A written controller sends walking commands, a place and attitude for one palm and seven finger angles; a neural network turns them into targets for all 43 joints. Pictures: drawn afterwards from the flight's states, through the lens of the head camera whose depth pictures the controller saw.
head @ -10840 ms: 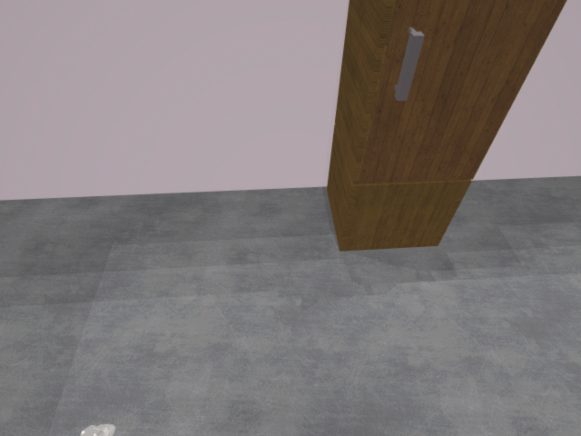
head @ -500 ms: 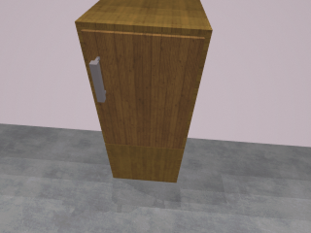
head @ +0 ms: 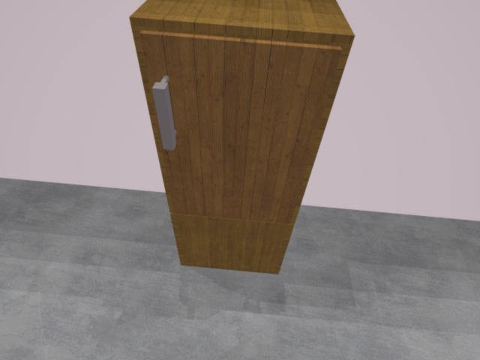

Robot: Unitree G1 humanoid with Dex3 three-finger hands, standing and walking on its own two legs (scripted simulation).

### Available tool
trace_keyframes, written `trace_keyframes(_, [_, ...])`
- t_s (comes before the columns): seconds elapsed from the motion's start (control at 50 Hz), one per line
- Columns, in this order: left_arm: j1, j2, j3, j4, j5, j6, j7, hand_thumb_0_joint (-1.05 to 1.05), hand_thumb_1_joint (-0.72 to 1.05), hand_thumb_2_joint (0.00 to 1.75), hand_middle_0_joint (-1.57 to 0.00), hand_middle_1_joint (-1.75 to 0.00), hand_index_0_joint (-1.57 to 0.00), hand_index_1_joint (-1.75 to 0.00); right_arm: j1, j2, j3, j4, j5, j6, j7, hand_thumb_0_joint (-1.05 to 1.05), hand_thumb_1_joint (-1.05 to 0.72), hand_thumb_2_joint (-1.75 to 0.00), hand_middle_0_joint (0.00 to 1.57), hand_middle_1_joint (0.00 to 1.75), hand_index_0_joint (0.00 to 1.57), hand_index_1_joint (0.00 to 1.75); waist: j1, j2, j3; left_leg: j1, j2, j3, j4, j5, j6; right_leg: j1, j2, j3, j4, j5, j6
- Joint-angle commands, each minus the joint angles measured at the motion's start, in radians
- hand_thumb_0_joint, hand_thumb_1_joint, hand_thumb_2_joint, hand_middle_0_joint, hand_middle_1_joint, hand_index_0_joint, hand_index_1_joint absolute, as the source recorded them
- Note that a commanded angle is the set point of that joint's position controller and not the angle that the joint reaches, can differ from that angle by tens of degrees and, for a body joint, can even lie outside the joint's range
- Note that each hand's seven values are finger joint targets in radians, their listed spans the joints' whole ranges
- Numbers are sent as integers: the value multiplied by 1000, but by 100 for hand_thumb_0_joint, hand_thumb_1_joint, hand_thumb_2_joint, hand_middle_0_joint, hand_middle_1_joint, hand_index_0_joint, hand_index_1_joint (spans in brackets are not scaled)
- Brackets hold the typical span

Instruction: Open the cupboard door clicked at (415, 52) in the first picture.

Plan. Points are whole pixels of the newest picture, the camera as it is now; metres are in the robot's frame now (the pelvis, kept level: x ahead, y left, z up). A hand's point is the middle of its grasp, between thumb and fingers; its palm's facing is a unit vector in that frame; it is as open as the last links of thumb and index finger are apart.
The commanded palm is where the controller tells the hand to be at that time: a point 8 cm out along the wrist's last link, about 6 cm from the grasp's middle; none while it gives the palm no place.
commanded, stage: shuffle to correct the standing spot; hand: left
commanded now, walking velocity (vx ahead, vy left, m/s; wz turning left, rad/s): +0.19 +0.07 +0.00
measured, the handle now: (167, 113) +0.61 +0.22 +0.09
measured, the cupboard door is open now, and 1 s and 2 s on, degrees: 0 0 0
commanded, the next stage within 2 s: come to a stop and stand still in 0.08 s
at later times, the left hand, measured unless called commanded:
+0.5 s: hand out of the picture +0.11 +0.19 -0.17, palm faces +0.07 -0.97 -0.22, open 7.2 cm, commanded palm none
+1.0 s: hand out of the picture +0.04 +0.18 -0.16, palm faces +0.03 -0.97 -0.22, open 7.3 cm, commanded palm none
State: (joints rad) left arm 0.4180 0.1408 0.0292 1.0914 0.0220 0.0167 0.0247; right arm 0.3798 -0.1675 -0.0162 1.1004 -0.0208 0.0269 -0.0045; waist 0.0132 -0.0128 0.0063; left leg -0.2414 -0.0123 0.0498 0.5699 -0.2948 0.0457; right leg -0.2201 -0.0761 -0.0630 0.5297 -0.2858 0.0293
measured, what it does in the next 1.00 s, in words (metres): steps on the spot: right foot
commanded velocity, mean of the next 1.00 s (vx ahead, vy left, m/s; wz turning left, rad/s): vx -0.03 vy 0.01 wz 0.00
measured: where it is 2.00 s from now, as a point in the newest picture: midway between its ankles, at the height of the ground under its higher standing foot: outside the picture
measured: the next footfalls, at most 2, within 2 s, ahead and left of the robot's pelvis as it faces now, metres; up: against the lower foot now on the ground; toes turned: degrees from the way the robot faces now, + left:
right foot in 0.26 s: +0.11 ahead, -0.11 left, +0.00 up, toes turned -3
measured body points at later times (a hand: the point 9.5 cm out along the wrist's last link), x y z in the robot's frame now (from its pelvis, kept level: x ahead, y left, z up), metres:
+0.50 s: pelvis +0.07 +0.02 +0.00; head +0.08 +0.02 +0.45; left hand +0.10 +0.25 -0.16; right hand +0.06 -0.19 -0.16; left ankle +0.02 +0.09 -0.73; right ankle +0.07 -0.11 -0.73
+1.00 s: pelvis +0.02 +0.00 +0.00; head +0.01 -0.01 +0.45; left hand +0.04 +0.23 -0.14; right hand +0.08 -0.23 -0.15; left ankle +0.02 +0.09 -0.73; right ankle +0.07 -0.11 -0.73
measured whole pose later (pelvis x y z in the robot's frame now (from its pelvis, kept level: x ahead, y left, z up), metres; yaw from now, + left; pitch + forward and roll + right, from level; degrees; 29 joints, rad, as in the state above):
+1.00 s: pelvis +0.02 +0.00 +0.00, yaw +0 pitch -3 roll +1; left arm 0.31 0.16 -0.02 1.02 0.01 0.01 0.03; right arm 0.25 -0.19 0.00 0.98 -0.01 0.01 -0.01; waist 0.01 0.02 0.00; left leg -0.15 -0.02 0.12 0.48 -0.28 0.05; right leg -0.25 -0.03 -0.06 0.51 -0.21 -0.01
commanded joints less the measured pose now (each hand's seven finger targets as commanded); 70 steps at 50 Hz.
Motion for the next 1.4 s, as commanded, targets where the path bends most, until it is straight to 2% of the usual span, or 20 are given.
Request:
trace_keyframes(0.0, [-9,76,23,-66,9,-18,-1,0,90,90,-20,-30,-20,-30,91,-119,-26,-41,-2,-38,-16,0,-90,-90,20,30,20,30,-40,150,166,-62,152,-234,-315,-353,47,-161,14,-5,23,-230,-63])
trace_keyframes(0.06, [-77,31,7,-95,10,-32,-9,0,90,90,-20,-30,-20,-30,142,-131,-29,-20,0,-58,-26,0,-90,-90,20,30,20,30,-57,177,173,100,292,-416,-411,-214,171,-347,19,-14,312,-203,-62])
trace_keyframes(0.14, [-71,-2,3,-88,-1,-49,-17,0,90,90,-20,-30,-20,-30,102,-99,-15,-11,-1,-75,-31,0,-90,-90,20,30,20,30,-22,88,101,107,241,-234,-308,210,163,-181,9,-39,140,-141,-54])
trace_keyframes(0.18, [-4,-10,6,-65,-1,-49,-11,0,90,90,-20,-30,-20,-30,87,-90,-14,-9,7,-74,-35,0,-90,-90,20,30,20,30,9,71,62,26,200,-168,-241,224,127,2,31,-54,1,4,-53])
trace_keyframes(0.2, [37,5,10,-50,-1,-52,-3,0,90,90,-20,-30,-20,-30,69,-72,-8,-11,12,-73,-37,0,-90,-90,20,30,20,30,34,25,55,-51,170,-129,-180,183,88,123,5,-14,-88,78,-57])
trace_keyframes(0.24, [98,103,25,-25,-4,-58,18,0,90,90,-20,-30,-20,-30,73,-12,2,-24,18,-67,-32,0,-90,-90,20,30,20,30,36,-166,62,-235,39,-1,-41,-94,-13,259,-255,261,-177,282,-154])
trace_keyframes(0.26, [84,136,25,-25,-7,-55,20,0,90,90,-20,-30,-20,-30,82,-7,-3,-21,14,-61,-34,0,-90,-90,20,30,20,30,14,-106,41,-169,33,1,-3,-134,-27,194,-313,274,-172,384,-204])
trace_keyframes(0.3, [7,104,17,-29,-9,-54,29,0,90,90,-20,-30,-20,-30,49,18,-3,-12,15,-35,-38,0,-90,-90,20,30,20,30,-6,-176,82,-100,74,-12,42,-115,-43,94,-269,195,-148,674,-204])
trace_keyframes(0.34, [-64,104,16,-52,-9,-41,36,0,90,90,-20,-30,-20,-30,81,27,-11,6,21,-26,-36,0,-90,-90,20,30,20,30,-32,-119,64,-20,95,-4,-81,52,-49,58,-218,101,-71,737,-162])
trace_keyframes(0.4, [-84,80,19,-87,-14,-16,41,0,90,90,-20,-30,-20,-30,71,-45,-27,3,10,-35,-47,0,-90,-90,20,30,20,30,-14,128,24,113,181,-72,-134,846,-16,20,-68,7,64,446,-59])
trace_keyframes(0.46, [-100,75,22,-115,-9,3,43,0,90,90,-20,-30,-20,-30,26,-88,-41,-31,8,-30,-50,0,-90,-90,20,30,20,30,-10,145,24,238,246,-124,-131,1169,54,-92,13,-17,96,-33,-29])
trace_keyframes(0.56, [-94,75,23,-122,-4,5,33,0,90,90,-20,-30,-20,-30,-61,-107,-49,-67,4,-28,-50,0,-90,-90,20,30,20,30,6,89,23,188,231,-118,-103,922,68,-29,13,22,26,78,-37])
trace_keyframes(0.62, [-73,111,21,-112,-1,-9,29,0,90,90,-20,-30,-20,-30,-68,-80,-50,-82,10,-18,-45,0,-90,-90,20,30,20,30,-11,-49,-3,63,117,-50,-45,408,-15,72,-102,151,-41,553,-97])
trace_keyframes(0.66, [-112,132,15,-114,-4,-16,26,0,90,90,-20,-30,-20,-30,-55,-52,-41,-73,15,-11,-39,0,-90,-90,20,30,20,30,-36,-108,-28,83,80,-26,-63,176,-39,42,-162,188,-70,588,-146])
trace_keyframes(0.68, [-62,179,17,-101,1,-34,65,0,90,90,-20,-30,-20,-30,-118,-113,-40,-143,21,-40,-34,0,-90,-90,20,30,20,30,-19,-195,-62,35,100,-3,-15,304,-51,122,-121,168,38,1049,-78])
trace_keyframes(0.72, [-89,172,8,-151,-8,-39,55,0,90,90,-20,-30,-20,-30,-76,-84,-30,-164,22,-41,-23,0,-90,-90,20,30,20,30,-31,-46,-141,41,86,-34,-120,74,-27,142,-143,165,66,732,-110])
trace_keyframes(0.76, [-121,146,-11,-156,-12,-26,35,0,90,90,-20,-30,-20,-30,-91,-82,-16,-169,5,-49,-20,0,-90,-90,20,30,20,30,-16,231,-10,42,148,-95,-167,389,-2,3,-39,89,41,267,-81])
trace_keyframes(0.84, [-116,120,-27,-126,-5,-22,17,0,90,90,-20,-30,-20,-30,-112,-113,-7,-190,8,-47,-23,0,-90,-90,20,30,20,30,-9,34,87,-22,158,-120,-223,150,25,-18,-2,80,-72,55,-71])
trace_keyframes(0.92, [-113,133,-31,-122,-3,-25,7,0,90,90,-20,-30,-20,-30,-101,-119,-5,-175,4,-38,-11,0,-90,-90,20,30,20,30,-17,7,154,-78,111,-109,-285,-171,14,-83,-16,139,-166,-118,-78])
trace_keyframes(1.38, [-71,98,-30,-19,-17,-50,7,0,90,90,-20,-30,-20,-30,54,-39,27,9,6,-57,-18,0,-90,-90,20,30,20,30,-14,14,77,-50,99,-73,-243,-20,-2,-12,-44,160,-193,-60,-93])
